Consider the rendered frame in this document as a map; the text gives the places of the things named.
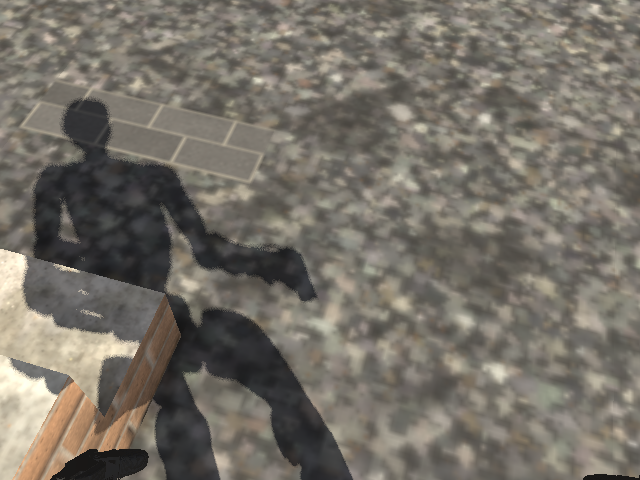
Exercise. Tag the left robot hand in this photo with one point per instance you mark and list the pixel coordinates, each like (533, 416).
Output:
(107, 465)

